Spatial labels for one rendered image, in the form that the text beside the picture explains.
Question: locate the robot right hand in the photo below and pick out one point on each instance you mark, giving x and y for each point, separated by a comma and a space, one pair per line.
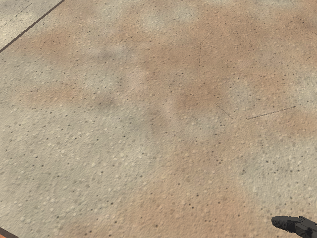
302, 226

